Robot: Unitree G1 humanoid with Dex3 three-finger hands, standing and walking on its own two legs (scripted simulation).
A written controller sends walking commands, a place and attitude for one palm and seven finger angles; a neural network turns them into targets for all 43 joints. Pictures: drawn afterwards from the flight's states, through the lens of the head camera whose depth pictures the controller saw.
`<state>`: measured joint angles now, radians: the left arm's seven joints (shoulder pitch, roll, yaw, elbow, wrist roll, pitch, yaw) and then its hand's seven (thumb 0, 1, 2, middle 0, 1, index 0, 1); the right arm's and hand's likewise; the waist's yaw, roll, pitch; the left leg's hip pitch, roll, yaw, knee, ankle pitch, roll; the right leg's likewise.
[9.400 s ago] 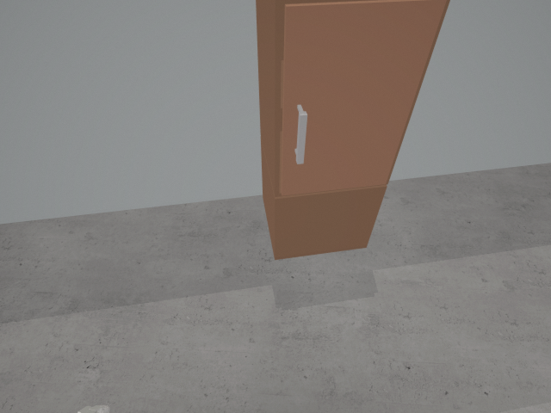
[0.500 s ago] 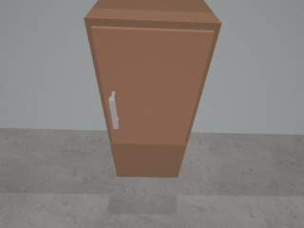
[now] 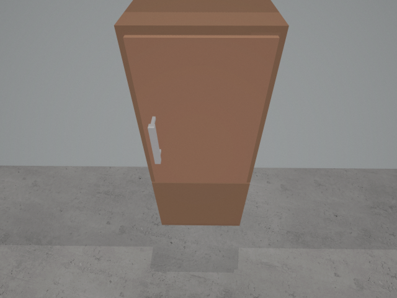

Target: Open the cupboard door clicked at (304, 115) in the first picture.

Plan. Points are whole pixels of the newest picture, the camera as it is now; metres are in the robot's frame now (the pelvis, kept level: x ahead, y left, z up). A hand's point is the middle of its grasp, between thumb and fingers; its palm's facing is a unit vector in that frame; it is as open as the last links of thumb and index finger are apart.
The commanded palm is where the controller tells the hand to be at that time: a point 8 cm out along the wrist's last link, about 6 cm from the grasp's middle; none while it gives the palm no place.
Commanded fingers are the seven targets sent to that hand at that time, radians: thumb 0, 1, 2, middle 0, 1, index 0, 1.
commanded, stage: come to a stop and stand still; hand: left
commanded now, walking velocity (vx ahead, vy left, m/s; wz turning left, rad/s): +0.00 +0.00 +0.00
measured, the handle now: (155, 141) +0.61 +0.18 -0.08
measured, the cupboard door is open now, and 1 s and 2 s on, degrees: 0 0 0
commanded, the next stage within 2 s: look again from close up in 0.22 s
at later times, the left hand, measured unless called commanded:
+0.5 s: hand out of the picture +0.05 +0.18 -0.16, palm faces +0.03 -0.97 -0.23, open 7.3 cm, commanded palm none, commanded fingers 0.00 0.90 0.90 -0.20 -0.30 -0.20 -0.30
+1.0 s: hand out of the picture +0.08 +0.17 -0.15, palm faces +0.17 -0.97 -0.20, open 7.3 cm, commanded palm +0.14 +0.22 -0.07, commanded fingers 0.00 0.81 0.86 -0.21 -0.36 -0.21 -0.36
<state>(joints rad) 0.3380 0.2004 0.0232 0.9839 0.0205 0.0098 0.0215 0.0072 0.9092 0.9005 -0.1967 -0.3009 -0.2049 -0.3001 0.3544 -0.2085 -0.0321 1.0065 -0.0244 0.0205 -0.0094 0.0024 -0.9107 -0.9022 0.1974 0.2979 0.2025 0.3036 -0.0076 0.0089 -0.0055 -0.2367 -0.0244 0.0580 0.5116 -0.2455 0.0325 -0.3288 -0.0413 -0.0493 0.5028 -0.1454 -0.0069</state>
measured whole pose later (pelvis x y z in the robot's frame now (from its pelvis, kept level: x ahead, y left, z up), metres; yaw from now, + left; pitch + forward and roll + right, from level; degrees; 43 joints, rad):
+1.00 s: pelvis +0.04 -0.01 +0.01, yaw +0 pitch -2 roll +0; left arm 0.40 0.15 0.02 0.78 -0.07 0.04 0.05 0.01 0.91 0.90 -0.20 -0.30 -0.21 -0.30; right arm 0.31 -0.18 0.01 1.02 0.02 -0.05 -0.05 0.00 -0.91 -0.90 0.20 0.30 0.20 0.30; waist 0.01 0.00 0.03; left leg -0.13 0.00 0.04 0.43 -0.26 0.01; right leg -0.23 -0.02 -0.06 0.44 -0.17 -0.02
